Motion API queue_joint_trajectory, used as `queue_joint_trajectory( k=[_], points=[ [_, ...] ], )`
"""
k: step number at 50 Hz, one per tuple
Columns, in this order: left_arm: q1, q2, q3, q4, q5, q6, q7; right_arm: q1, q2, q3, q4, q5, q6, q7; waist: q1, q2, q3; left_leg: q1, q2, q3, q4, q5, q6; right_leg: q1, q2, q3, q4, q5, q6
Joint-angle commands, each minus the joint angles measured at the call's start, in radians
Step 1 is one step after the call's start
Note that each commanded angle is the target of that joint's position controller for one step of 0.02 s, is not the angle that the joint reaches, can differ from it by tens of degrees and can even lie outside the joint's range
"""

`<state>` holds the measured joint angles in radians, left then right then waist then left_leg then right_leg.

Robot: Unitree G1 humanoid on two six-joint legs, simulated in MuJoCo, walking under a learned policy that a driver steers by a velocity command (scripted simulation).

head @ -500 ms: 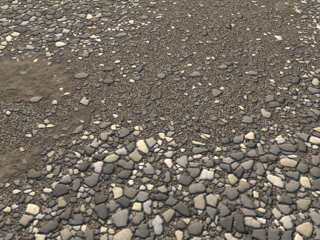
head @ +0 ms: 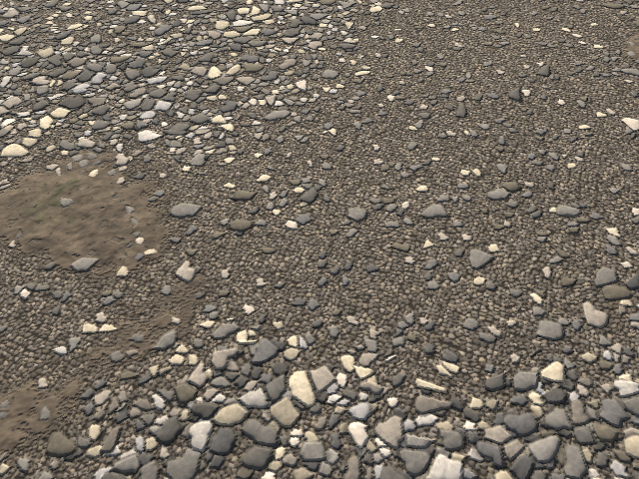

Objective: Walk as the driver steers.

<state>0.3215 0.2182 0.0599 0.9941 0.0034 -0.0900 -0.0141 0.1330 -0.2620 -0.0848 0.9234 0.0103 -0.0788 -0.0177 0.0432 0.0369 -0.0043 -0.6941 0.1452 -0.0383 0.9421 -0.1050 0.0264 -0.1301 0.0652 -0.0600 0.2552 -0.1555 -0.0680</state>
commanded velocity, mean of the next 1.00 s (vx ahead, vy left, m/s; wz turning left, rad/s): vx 0.50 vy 0.00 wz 0.00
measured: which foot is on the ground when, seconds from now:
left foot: up 0.00-0.26, down 0.28-0.84, up 0.86-1.00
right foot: down 0.00-0.30, up 0.32-0.82, down 0.84-1.00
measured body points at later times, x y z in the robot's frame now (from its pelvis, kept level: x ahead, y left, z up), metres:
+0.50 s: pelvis +0.28 +0.08 +0.00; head +0.30 +0.09 +0.45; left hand +0.39 +0.35 -0.14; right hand +0.33 -0.19 -0.13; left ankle +0.30 +0.16 -0.75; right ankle +0.32 -0.10 -0.67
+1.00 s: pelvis +0.57 +0.00 -0.01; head +0.59 -0.01 +0.44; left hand +0.65 +0.27 -0.13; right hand +0.63 -0.27 -0.15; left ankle +0.51 +0.16 -0.66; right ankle +0.61 -0.08 -0.75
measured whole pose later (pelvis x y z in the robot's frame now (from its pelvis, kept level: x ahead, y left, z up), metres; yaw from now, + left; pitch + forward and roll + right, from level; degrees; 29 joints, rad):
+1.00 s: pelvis +0.57 +0.00 -0.01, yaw +0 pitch +1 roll +0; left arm 0.20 0.24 0.06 0.94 0.00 -0.09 -0.03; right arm 0.24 -0.27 -0.07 0.97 0.02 -0.09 -0.01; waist 0.01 0.03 0.03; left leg -0.49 0.08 -0.02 1.16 -0.33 0.05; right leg -0.30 0.04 -0.07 0.42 -0.15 -0.06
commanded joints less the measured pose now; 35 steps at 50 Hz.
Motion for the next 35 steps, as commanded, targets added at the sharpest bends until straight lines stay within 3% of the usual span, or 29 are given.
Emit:
queue_joint_trajectory(
  k=[1,4,9,11,12,13,14,15,16,17,18,19,20,22,24,27,30,35],
  points=[
    [-0.019,0.149,0.024,-0.053,-0.005,-0.012,0.016,-0.038,-0.030,-0.003,-0.055,-0.003,-0.006,0.008,-0.025,-0.093,0.033,-0.015,-0.001,0.002,-0.163,0.167,-0.011,-0.011,-0.256,0.150,-0.140,0.220,-0.138],
    [0.037,0.159,0.025,-0.032,-0.014,-0.010,0.019,-0.144,-0.020,0.008,-0.084,0.004,-0.008,0.021,0.010,-0.091,0.062,0.014,-0.033,0.031,-0.302,0.237,-0.007,0.026,-0.252,0.123,-0.148,0.184,-0.124],
    [0.104,0.173,0.034,0.008,-0.021,0.012,0.026,-0.252,-0.036,0.019,-0.137,0.014,-0.020,0.050,0.030,-0.096,0.098,-0.015,-0.055,0.031,-0.411,0.134,0.019,0.195,-0.322,0.131,-0.075,0.231,-0.118],
    [0.086,0.188,0.041,0.008,-0.022,0.021,0.029,-0.212,-0.064,0.011,-0.135,0.015,-0.026,0.057,-0.006,-0.116,0.069,0.074,-0.081,0.048,-0.438,0.058,0.044,0.228,-0.335,0.128,-0.013,0.368,-0.099],
    [0.064,0.197,0.044,0.003,-0.024,0.025,0.030,-0.147,-0.089,0.000,-0.120,0.013,-0.028,0.057,-0.046,-0.132,0.025,0.186,-0.114,0.076,-0.446,0.032,0.061,0.227,-0.323,0.114,0.062,0.535,-0.086],
    [0.044,0.185,0.039,-0.002,-0.024,0.030,0.030,-0.004,-0.126,-0.022,-0.076,0.008,-0.028,0.053,-0.118,-0.124,-0.059,0.384,-0.146,0.102,-0.462,0.045,0.088,0.191,-0.278,0.077,0.224,0.661,-0.063],
    [0.037,0.155,0.025,-0.023,-0.013,0.030,0.029,0.188,-0.189,-0.045,-0.027,-0.003,-0.027,0.045,-0.186,-0.070,-0.197,0.699,-0.045,-0.008,-0.414,0.095,0.141,0.011,-0.223,0.038,0.487,0.521,-0.031],
    [0.150,0.040,-0.010,-0.036,-0.005,0.009,0.018,0.313,-0.288,-0.067,0.000,-0.015,-0.022,0.041,-0.155,0.173,-0.351,1.101,0.214,-0.467,-0.478,-0.031,0.307,-0.411,-0.045,0.010,0.900,0.020,0.047],
    [0.130,0.071,-0.007,-0.021,-0.019,-0.019,0.010,0.321,-0.212,-0.041,0.002,-0.006,-0.018,0.043,-0.164,0.200,-0.416,1.137,0.258,-0.696,-0.617,-0.113,0.329,-0.548,-0.016,0.162,1.053,-0.412,0.039],
    [0.037,0.150,0.015,-0.047,-0.046,-0.034,0.006,0.227,-0.160,-0.024,-0.013,0.001,-0.020,0.041,-0.152,0.147,-0.262,1.013,0.222,-0.553,-0.629,-0.145,0.271,-0.640,-0.080,0.173,1.110,-0.370,0.021],
    [-0.033,0.158,0.016,-0.064,-0.051,-0.037,0.011,0.135,-0.124,-0.012,-0.038,0.000,-0.021,0.039,-0.126,0.070,-0.160,0.851,0.182,-0.411,-0.650,-0.096,0.234,-0.631,-0.138,0.141,1.072,-0.274,0.011],
    [-0.066,0.151,0.022,-0.068,-0.038,-0.031,0.019,0.071,-0.093,-0.001,-0.045,-0.009,-0.023,0.043,-0.093,0.019,-0.083,0.694,0.143,-0.314,-0.689,-0.031,0.214,-0.588,-0.174,0.122,1.001,-0.204,0.013],
    [-0.053,0.139,0.029,-0.064,-0.029,-0.016,0.026,0.040,-0.067,0.008,-0.046,-0.018,-0.028,0.046,-0.056,0.033,-0.051,0.592,0.106,-0.245,-0.724,0.004,0.194,-0.521,-0.204,0.128,0.942,-0.157,0.011],
    [-0.015,0.092,0.026,-0.055,-0.024,0.010,0.028,0.051,-0.069,0.008,-0.032,-0.019,-0.032,0.049,-0.027,0.052,-0.034,0.505,0.085,-0.188,-0.778,0.025,0.201,-0.455,-0.217,0.121,0.884,-0.119,0.017],
    [-0.056,0.093,0.029,-0.071,-0.018,0.019,0.031,0.083,-0.103,0.001,-0.017,-0.018,-0.035,0.038,-0.022,0.036,-0.004,0.490,0.082,-0.146,-0.813,0.061,0.213,-0.501,-0.223,0.115,0.807,-0.043,0.033],
    [-0.163,0.096,0.032,-0.107,-0.008,0.018,0.028,0.133,-0.120,-0.001,0.001,-0.014,-0.030,0.019,-0.045,0.020,0.024,0.531,0.073,-0.099,-0.831,0.109,0.200,-0.578,-0.222,0.112,0.636,0.119,0.055],
    [-0.259,0.079,0.024,-0.133,-0.011,0.012,0.017,0.174,-0.123,0.001,0.016,-0.006,-0.026,0.011,-0.072,0.027,0.044,0.546,0.044,-0.038,-0.835,0.114,0.172,-0.549,-0.193,0.086,0.466,0.252,0.059],
    [-0.405,0.076,0.009,-0.183,-0.022,0.005,-0.007,0.265,-0.136,-0.004,0.061,0.004,-0.011,0.008,-0.121,0.021,0.091,0.679,0.085,-0.025,-0.798,0.103,0.168,-0.564,-0.160,0.064,0.312,0.237,0.049]
  ],
)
